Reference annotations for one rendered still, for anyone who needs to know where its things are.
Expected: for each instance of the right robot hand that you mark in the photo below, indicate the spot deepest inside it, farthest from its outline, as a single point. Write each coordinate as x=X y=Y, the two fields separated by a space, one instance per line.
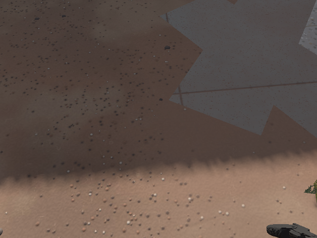
x=289 y=231

